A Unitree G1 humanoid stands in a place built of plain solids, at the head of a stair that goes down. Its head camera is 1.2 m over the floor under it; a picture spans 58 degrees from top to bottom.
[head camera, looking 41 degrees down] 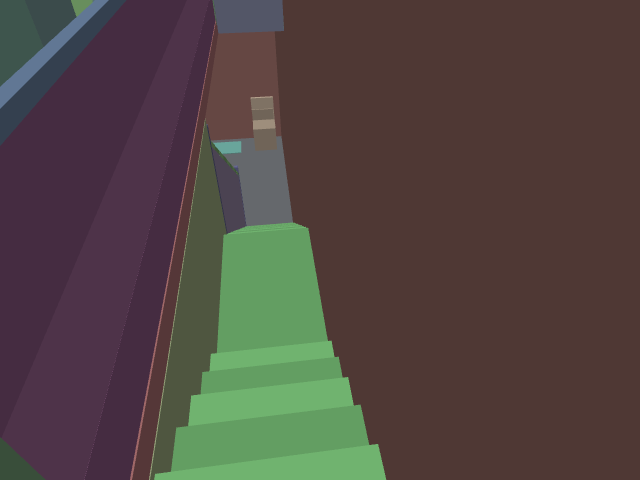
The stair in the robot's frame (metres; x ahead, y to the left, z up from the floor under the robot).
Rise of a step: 0.17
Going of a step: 0.22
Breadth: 0.68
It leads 8 degrees to the left of straight ahead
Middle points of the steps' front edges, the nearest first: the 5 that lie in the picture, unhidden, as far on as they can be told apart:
0.56 0.15 -0.17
0.78 0.18 -0.34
1.01 0.21 -0.52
1.23 0.24 -0.69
1.45 0.27 -0.86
